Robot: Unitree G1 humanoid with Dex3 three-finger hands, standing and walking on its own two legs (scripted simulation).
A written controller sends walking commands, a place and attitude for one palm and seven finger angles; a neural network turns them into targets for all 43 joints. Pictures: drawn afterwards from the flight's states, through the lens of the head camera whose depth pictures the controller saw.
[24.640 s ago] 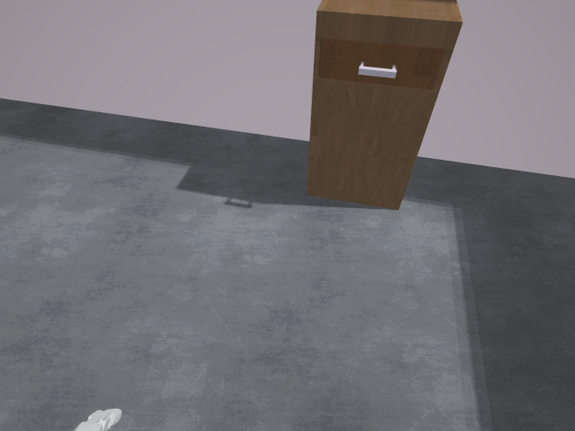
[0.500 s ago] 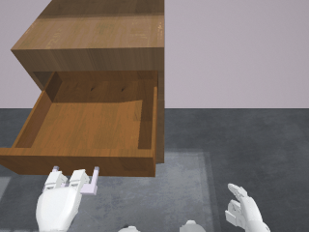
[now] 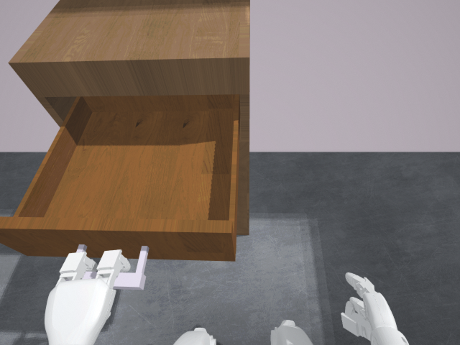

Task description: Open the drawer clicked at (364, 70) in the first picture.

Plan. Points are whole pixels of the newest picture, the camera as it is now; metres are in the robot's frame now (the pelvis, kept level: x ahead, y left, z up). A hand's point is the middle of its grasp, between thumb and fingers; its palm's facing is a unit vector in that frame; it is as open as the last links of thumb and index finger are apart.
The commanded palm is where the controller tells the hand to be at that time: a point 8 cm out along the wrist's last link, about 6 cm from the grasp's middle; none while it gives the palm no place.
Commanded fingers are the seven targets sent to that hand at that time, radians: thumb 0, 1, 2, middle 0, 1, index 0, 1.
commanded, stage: open the thumb to release the handle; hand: left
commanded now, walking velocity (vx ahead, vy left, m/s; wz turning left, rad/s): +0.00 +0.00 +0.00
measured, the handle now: (108, 266) +0.24 +0.23 +0.01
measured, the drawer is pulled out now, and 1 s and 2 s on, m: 0.30 0.30 0.30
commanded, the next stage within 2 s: lift the hand off the handle in 0.36 s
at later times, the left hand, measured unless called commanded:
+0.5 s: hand (102, 306) +0.18 +0.23 -0.01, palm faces +0.00 -0.07 -1.00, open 13.4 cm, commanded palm +0.15 +0.23 +0.04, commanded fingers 0.00 -0.50 0.30 -0.30 -1.20 -0.30 -1.20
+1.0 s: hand (100, 296) +0.19 +0.23 +0.00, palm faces +0.02 -0.06 -1.00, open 13.8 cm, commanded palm +0.17 +0.23 +0.06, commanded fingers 0.00 -0.50 0.30 -0.30 -1.20 -0.30 -1.20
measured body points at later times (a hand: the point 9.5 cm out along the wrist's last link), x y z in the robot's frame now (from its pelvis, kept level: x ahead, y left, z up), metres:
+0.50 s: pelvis -0.01 +0.00 +0.01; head +0.04 -0.03 +0.46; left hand +0.17 +0.23 +0.04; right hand +0.20 -0.24 -0.09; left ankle -0.04 +0.13 -0.66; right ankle +0.02 -0.11 -0.66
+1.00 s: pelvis -0.02 -0.01 +0.02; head +0.03 -0.03 +0.47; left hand +0.19 +0.23 +0.06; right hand +0.18 -0.23 -0.09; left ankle -0.04 +0.13 -0.66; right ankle +0.02 -0.11 -0.66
